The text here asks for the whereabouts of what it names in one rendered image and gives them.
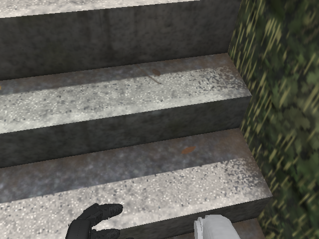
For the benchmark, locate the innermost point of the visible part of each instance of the robot right thigh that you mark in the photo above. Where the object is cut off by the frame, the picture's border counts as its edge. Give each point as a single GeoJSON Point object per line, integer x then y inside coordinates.
{"type": "Point", "coordinates": [214, 226]}

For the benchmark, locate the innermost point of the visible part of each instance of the left robot hand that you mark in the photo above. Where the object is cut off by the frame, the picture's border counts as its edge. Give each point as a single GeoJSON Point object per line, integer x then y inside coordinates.
{"type": "Point", "coordinates": [81, 228]}

